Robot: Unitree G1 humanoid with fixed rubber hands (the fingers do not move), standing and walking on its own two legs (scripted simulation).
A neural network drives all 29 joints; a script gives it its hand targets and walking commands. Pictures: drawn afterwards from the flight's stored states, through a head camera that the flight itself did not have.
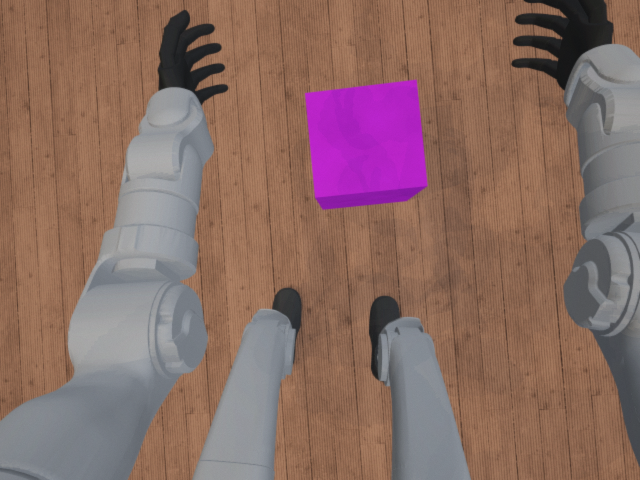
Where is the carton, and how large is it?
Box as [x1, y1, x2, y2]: [305, 80, 427, 209]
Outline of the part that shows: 416,80 305,93 315,197 323,209 402,201 408,199 427,185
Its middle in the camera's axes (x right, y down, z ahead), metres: +0.09 -0.18 +0.85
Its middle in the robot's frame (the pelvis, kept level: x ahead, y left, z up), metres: +0.55 -0.02 -0.54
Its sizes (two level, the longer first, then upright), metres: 0.210 0.200 0.250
